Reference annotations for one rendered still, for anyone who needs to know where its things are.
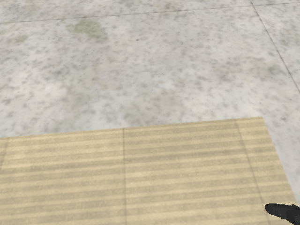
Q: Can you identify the right robot hand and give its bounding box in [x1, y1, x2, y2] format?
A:
[265, 203, 300, 225]

